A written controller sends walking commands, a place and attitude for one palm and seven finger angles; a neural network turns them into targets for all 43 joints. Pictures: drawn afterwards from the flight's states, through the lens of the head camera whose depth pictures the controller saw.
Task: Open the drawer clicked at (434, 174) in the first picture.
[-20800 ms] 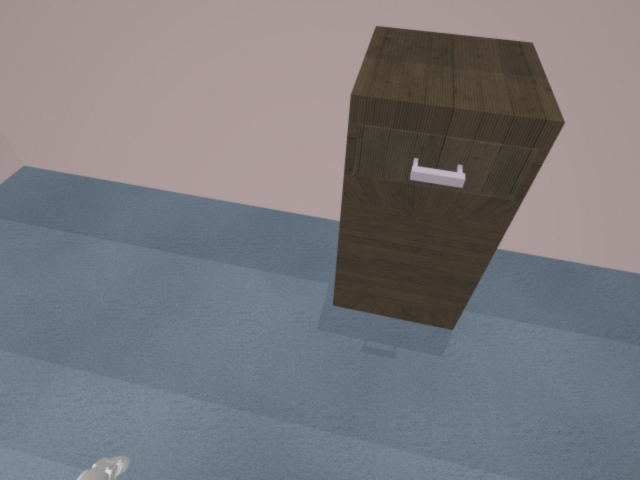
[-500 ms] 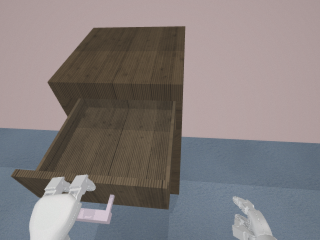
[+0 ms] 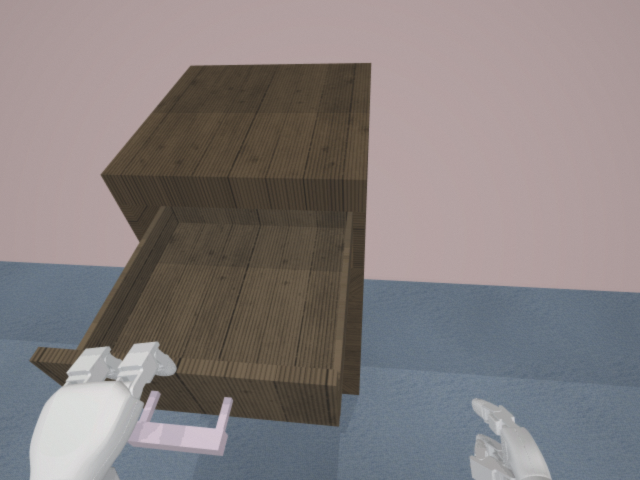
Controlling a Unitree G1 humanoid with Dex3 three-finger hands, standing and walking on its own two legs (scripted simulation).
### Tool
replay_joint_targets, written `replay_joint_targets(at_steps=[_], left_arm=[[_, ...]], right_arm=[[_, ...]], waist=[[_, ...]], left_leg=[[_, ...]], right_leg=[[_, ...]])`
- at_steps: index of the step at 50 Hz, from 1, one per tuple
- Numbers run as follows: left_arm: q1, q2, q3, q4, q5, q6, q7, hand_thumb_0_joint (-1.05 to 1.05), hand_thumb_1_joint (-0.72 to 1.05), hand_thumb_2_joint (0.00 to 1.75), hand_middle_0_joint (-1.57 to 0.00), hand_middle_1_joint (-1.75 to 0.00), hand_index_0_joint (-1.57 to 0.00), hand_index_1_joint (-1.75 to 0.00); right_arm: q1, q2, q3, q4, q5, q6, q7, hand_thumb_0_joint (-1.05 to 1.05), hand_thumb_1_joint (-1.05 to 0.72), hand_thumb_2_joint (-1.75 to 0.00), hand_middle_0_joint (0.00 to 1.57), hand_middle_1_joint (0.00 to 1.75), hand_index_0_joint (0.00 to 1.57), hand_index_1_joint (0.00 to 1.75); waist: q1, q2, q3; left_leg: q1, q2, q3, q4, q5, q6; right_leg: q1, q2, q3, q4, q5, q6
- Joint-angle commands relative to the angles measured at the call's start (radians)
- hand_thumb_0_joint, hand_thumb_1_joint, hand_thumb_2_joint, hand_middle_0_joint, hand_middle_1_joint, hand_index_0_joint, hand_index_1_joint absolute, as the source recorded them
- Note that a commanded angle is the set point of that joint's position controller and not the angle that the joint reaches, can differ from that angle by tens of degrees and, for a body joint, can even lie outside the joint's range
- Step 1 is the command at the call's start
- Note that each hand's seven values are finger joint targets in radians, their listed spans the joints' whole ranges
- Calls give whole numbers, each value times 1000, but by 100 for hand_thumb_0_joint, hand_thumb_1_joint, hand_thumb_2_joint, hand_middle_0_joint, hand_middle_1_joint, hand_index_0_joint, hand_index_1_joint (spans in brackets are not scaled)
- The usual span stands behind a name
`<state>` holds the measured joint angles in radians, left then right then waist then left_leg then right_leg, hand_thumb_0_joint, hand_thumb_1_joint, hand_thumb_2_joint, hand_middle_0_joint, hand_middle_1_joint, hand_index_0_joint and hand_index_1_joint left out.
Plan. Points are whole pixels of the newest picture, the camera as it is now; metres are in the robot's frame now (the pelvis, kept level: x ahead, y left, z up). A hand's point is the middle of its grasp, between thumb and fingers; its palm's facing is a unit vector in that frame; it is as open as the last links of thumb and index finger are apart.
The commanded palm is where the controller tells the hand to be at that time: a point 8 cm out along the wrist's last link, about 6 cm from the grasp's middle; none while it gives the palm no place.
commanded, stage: lift the hand off the handle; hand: left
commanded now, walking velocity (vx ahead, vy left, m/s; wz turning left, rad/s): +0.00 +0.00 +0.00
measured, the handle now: (183, 419) +0.20 +0.22 -0.04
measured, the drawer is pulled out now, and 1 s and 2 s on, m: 0.30 0.30 0.30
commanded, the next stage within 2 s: draw the hand back to the body in 0.60 s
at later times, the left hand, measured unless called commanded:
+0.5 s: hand (120, 413) +0.16 +0.22 +0.10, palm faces +0.08 -0.16 -0.98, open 13.8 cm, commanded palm +0.12 +0.22 +0.16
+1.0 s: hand (104, 399) +0.16 +0.23 +0.12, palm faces +0.08 -0.13 -0.99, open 13.8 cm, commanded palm +0.13 +0.23 +0.17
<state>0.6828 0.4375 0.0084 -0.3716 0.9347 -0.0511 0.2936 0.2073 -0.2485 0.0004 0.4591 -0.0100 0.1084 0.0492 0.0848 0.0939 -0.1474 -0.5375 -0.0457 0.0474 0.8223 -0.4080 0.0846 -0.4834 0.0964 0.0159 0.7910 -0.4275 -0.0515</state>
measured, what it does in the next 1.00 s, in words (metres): stands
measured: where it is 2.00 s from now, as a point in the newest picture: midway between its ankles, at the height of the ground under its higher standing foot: outside the picture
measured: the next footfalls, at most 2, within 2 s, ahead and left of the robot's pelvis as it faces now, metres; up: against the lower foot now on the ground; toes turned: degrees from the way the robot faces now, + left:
none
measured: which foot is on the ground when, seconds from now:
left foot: down 0.00-1.00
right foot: down 0.00-1.00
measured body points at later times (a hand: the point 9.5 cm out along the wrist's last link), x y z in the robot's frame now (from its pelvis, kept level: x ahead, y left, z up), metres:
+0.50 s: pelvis +0.00 +0.01 +0.01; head -0.01 -0.02 +0.46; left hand +0.15 +0.23 +0.15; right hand +0.21 -0.19 -0.07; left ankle +0.00 +0.06 -0.70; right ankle -0.02 -0.09 -0.70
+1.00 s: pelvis +0.00 +0.01 +0.01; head -0.01 -0.03 +0.46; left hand +0.15 +0.24 +0.17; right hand +0.21 -0.19 -0.07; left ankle +0.00 +0.06 -0.70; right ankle -0.02 -0.09 -0.70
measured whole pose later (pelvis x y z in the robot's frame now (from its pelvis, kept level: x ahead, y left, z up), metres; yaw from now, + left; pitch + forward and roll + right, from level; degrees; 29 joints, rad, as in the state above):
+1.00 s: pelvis +0.00 +0.01 +0.01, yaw +0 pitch +3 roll -2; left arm 0.63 0.48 0.02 -0.52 0.88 0.03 0.16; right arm 0.19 -0.25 0.03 0.46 0.02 0.12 0.05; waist 0.10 0.11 -0.11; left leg -0.40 -0.06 0.05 0.70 -0.35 0.09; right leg -0.35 0.08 0.03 0.66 -0.37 -0.04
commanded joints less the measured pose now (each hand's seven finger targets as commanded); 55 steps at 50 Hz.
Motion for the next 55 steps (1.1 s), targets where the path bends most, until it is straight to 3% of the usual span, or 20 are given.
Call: replay_joint_targets(at_steps=[1,7,8,13,14,16,17,18,19,21,22,23,29,36,37,38,39,46,49,55], left_arm=[[-35,137,109,-242,-2,-11,33,0,-50,30,-30,-120,-30,-120],[8,130,106,-257,-20,1,22,0,-50,30,-30,-120,-30,-120],[9,164,136,-266,-9,3,18,0,-50,30,-30,-120,-30,-120],[-34,136,92,-304,-20,25,-8,0,-50,30,-30,-120,-30,-120],[-46,130,84,-313,-31,26,-10,0,-50,30,-30,-120,-30,-120],[-23,146,95,-317,-19,34,-20,0,-50,30,-30,-120,-30,-120],[-44,118,66,-323,-31,35,-24,0,-50,30,-30,-120,-30,-120],[-31,150,94,-323,-21,39,-31,0,-50,30,-30,-120,-30,-120],[-46,137,79,-332,-25,41,-32,0,-50,30,-30,-120,-30,-120],[-46,143,77,-355,-10,52,-43,0,-50,30,-30,-120,-30,-120],[-50,136,75,-358,-24,54,-42,0,-50,30,-30,-120,-30,-120],[-22,156,93,-355,-16,58,-48,0,-50,30,-30,-120,-30,-120],[-38,106,46,-336,-30,74,-73,0,-50,30,-30,-120,-30,-120],[-98,157,82,-363,-10,68,-75,0,-50,30,-30,-120,-30,-120],[-138,157,81,-370,-21,62,-72,0,-50,30,-30,-120,-30,-120],[-139,182,105,-366,-7,60,-73,0,-50,30,-30,-120,-30,-120],[-148,156,78,-383,-17,56,-70,0,-50,30,-30,-120,-30,-120],[-51,193,141,-319,-41,75,-92,0,-50,30,-30,-120,-30,-120],[-40,182,130,-362,-71,75,-98,0,-50,30,-30,-120,-30,-120],[-71,220,180,-368,-91,69,-109,0,-50,30,-30,-120,-30,-120]], right_arm=[[-132,-89,-36,-185,0,-56,1,0,-90,-90,20,30,20,30],[-143,-84,-34,-187,17,-53,-1,0,-90,-90,20,30,20,30],[-139,-88,-36,-187,12,-51,-1,0,-90,-90,20,30,20,30],[-144,-86,-32,-191,17,-48,5,0,-90,-90,20,30,20,30],[-147,-85,-31,-193,22,-50,1,0,-90,-90,20,30,20,30],[-144,-85,-21,-199,16,-51,5,0,-90,-90,20,30,20,30],[-148,-82,-24,-195,26,-49,4,0,-90,-90,20,30,20,30],[-145,-86,-25,-198,20,-48,4,0,-90,-90,20,30,20,30],[-150,-84,-21,-200,27,-47,3,0,-90,-90,20,30,20,30],[-144,-82,-17,-204,21,-49,11,0,-90,-90,20,30,20,30],[-151,-81,-20,-201,31,-46,8,0,-90,-90,20,30,20,30],[-148,-84,-19,-205,26,-45,9,0,-90,-90,20,30,20,30],[-156,-79,-14,-204,35,-40,15,0,-90,-90,20,30,20,30],[-152,-81,-7,-201,23,-45,7,0,-90,-90,20,30,20,30],[-160,-82,-12,-193,29,-42,0,0,-90,-90,20,30,20,30],[-151,-86,-15,-189,18,-40,-3,0,-90,-90,20,30,20,30],[-155,-83,-12,-197,24,-42,-3,0,-90,-90,20,30,20,30],[-170,-84,-7,-181,35,-46,1,0,-90,-90,20,30,20,30],[-182,-92,-9,-190,44,-42,1,0,-90,-90,20,30,20,30],[-202,-104,-8,-184,44,-46,-14,0,-90,-90,20,30,20,30]], waist=[[-5,-46,-69],[-5,-51,-55],[15,-51,-82],[7,-27,-57],[-11,-47,-35],[11,-31,-49],[-7,-50,-30],[17,-47,-45],[1,-46,-22],[20,-21,-61],[8,-25,-36],[31,-23,-57],[5,-62,11],[21,-23,-33],[2,-18,-3],[21,-9,-24],[2,-10,-9],[35,-34,-34],[24,-41,-23],[15,-48,22]], left_leg=[[214,55,-98,-103,263,-38],[216,63,-101,-125,297,-40],[223,63,-92,-120,309,-40],[245,75,-103,-142,302,-44],[242,74,-107,-149,284,-40],[253,75,-107,-152,290,-44],[249,80,-114,-162,286,-43],[251,79,-104,-164,286,-44],[251,83,-117,-171,287,-49],[272,86,-112,-169,304,-54],[262,90,-116,-180,313,-58],[266,88,-105,-181,323,-56],[256,91,-115,-199,284,-55],[278,84,-111,-206,240,-48],[272,83,-111,-210,217,-49],[281,82,-104,-208,218,-51],[291,82,-113,-205,225,-51],[295,84,-111,-229,321,-60],[296,84,-110,-239,368,-62],[311,80,-119,-255,299,-44]], right_leg=[[-108,-49,78,-155,173,-21],[-67,-57,56,-159,203,-13],[-64,-51,62,-162,214,-15],[-73,-54,43,-175,167,-11],[-64,-60,49,-185,165,-8],[-66,-53,51,-186,151,-13],[-61,-60,41,-185,148,-8],[-54,-53,42,-193,152,-10],[-55,-59,42,-191,141,-8],[-56,-53,40,-185,133,-13],[-42,-58,36,-185,143,-11],[-27,-51,31,-190,159,-13],[-36,-57,26,-203,136,-5],[-21,-55,43,-216,110,-12],[-28,-59,52,-224,101,-13],[-28,-50,58,-229,98,-19],[-34,-60,55,-230,97,-16],[40,-55,38,-232,185,-12],[70,-69,40,-243,239,-2],[63,-64,70,-290,211,-1]])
